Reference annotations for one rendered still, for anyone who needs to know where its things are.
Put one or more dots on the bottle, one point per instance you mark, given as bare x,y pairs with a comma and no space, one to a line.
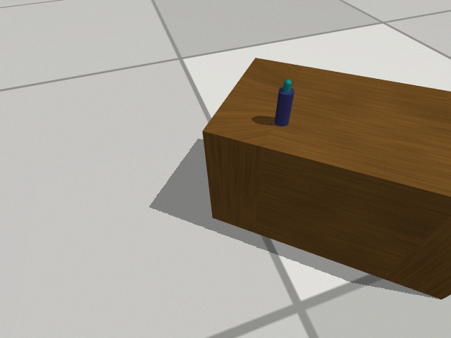
284,104

